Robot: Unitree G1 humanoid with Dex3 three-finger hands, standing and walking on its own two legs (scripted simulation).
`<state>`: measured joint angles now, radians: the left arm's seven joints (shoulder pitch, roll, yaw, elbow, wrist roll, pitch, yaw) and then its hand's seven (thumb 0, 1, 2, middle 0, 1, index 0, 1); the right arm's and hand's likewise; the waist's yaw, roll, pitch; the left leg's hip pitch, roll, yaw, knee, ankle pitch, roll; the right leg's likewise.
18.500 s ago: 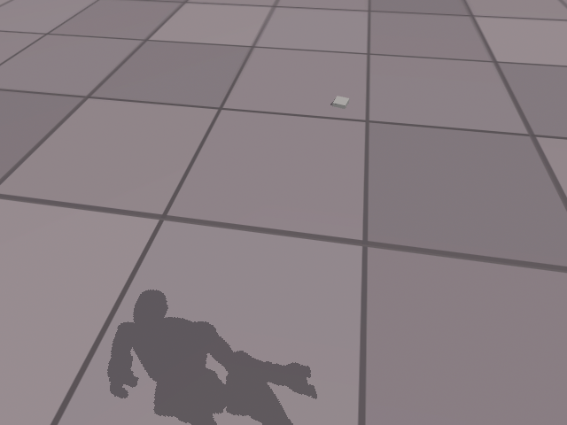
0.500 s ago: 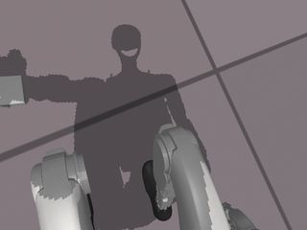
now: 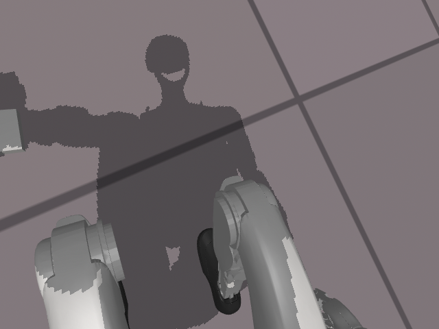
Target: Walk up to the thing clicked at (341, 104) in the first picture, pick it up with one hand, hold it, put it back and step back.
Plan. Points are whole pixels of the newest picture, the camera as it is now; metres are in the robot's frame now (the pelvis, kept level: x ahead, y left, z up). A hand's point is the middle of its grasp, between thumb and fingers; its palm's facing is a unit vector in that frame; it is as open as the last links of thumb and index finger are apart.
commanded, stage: rise first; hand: left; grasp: from above
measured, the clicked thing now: out of the picture +0.50 +0.33 -0.30
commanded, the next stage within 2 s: approach in 0.28 s
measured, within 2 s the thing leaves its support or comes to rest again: neither
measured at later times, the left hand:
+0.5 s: hand out of the picture +0.45 +0.35 -0.17, palm faces -0.47 -0.06 -0.88, open 14.0 cm
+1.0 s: hand out of the picture +0.49 +0.31 -0.17, palm faces -0.46 -0.05 -0.89, open 13.7 cm
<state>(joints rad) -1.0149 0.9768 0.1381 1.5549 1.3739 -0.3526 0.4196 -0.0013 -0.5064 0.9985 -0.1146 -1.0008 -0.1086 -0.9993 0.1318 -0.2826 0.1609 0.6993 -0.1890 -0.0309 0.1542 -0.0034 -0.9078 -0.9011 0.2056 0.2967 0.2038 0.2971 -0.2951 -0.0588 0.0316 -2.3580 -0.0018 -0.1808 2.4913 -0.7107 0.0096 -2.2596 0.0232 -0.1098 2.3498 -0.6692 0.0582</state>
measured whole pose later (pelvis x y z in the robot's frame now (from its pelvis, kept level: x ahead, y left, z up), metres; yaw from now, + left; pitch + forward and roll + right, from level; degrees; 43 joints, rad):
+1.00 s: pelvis +0.00 +0.00 +0.01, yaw +0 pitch +34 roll -11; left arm -1.09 0.93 0.10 1.55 1.31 -0.18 0.37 0.00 -0.46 0.95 -0.15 -0.99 -0.15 -0.98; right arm 0.20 -0.30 0.22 0.64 -0.14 -0.02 0.13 0.00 -0.90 -0.89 0.21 0.30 0.20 0.30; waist -0.38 -0.02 0.04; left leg -2.35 0.01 -0.17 2.45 -0.70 0.01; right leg -2.27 0.03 -0.10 2.31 -0.64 0.06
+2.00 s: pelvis +0.00 +0.00 -0.01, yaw -3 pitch +30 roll -15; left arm -1.11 1.10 0.11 1.68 1.36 -0.27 0.48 0.00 -0.46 0.95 -0.16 -0.91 -0.15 -0.92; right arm 0.15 -0.34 0.31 0.58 -0.22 -0.12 0.15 0.00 -0.90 -0.90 0.21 0.30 0.20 0.30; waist -0.41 -0.13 0.16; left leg -2.37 0.01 -0.23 2.54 -0.73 0.01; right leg -2.26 0.05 -0.15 2.35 -0.65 0.06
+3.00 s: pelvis +0.00 +0.01 -0.01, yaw -5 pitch +28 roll -16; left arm -1.11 1.13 0.07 1.72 1.34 -0.28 0.56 0.00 -0.35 0.87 -0.18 -0.90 -0.21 -0.91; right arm 0.10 -0.36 0.36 0.58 -0.24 -0.16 0.18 0.00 -0.91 -0.90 0.20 0.30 0.20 0.30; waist -0.42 -0.17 0.20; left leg -2.35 0.01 -0.27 2.56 -0.74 0.01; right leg -2.23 0.06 -0.18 2.35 -0.65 0.07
